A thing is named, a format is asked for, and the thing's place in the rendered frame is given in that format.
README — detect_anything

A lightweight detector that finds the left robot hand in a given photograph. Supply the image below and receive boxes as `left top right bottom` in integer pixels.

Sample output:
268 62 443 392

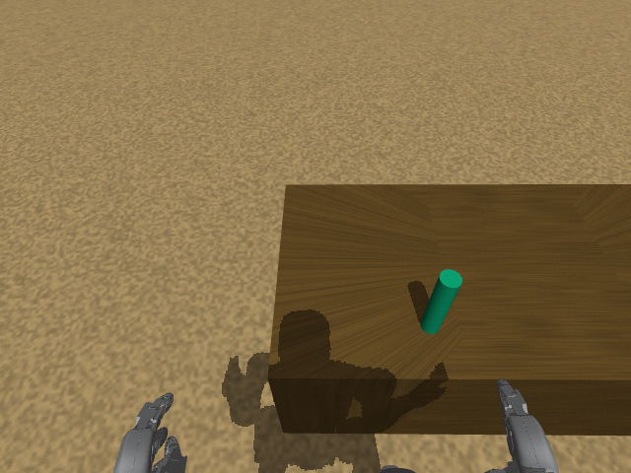
113 393 187 473

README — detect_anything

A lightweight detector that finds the right robot hand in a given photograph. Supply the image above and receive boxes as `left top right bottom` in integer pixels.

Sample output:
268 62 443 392
485 378 559 473

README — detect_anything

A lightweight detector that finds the can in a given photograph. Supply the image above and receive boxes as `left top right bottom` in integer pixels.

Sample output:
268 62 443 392
420 269 462 334

